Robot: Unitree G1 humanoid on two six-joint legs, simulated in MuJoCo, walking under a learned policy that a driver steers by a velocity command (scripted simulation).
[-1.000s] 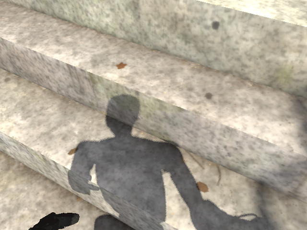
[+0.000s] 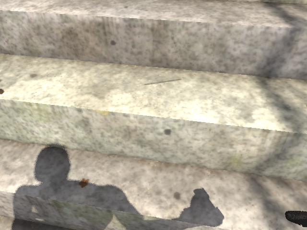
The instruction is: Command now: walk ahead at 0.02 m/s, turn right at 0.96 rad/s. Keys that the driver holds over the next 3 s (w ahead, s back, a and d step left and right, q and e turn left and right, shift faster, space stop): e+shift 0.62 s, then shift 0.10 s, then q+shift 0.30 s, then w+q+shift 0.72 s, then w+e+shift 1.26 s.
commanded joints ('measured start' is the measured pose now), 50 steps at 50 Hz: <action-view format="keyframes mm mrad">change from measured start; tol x32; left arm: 1 45 5 -7 -54 -14 2 -35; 50 -113 98 -5 -162 4 -47 196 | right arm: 1 -180 -124 -18 -128 -8 -17 1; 50 252 87 57 22 -17 -4 109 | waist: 1 38 124 79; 6 -20 -265 -6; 30 47 272 -148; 42 7 -18 175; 44 22 288 47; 50 -40 -77 -187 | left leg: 1 69 259 -165 -196 -59 169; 6 -346 -14 46 417 -354 -96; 10 -674 -114 -382 1222 -264 -63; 16 -683 -158 -431 1376 -158 -102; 27 -61 -185 -312 -117 51 -78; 30 441 325 -832 3 880 458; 41 -20 18 -374 -104 0 133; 50 -113 -37 -407 297 235 102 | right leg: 1 190 -44 15 -525 -60 -32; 5 471 54 -14 -1022 416 -228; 6 727 -181 409 -948 944 -506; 11 417 -188 519 -1011 312 -420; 27 485 -18 689 -874 561 -352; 30 -187 290 300 -254 -313 -22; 33 -353 200 244 406 30 -36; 39 -324 140 232 146 199 -33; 43 48 81 -191 -654 -150 1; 50 644 -168 150 -865 908 -412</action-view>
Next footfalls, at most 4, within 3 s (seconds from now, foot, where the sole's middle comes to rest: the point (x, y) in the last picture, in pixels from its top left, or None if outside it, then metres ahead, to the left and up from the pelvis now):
0.08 right None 0.01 -0.12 -0.77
0.56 left None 0.09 0.10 -0.77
0.96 right None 0.01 -0.12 -0.77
1.50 left None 0.31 0.05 -0.56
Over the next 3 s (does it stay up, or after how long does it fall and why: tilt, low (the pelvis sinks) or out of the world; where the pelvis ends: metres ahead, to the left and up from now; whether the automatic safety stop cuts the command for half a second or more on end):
stays up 1.01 -0.04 0.78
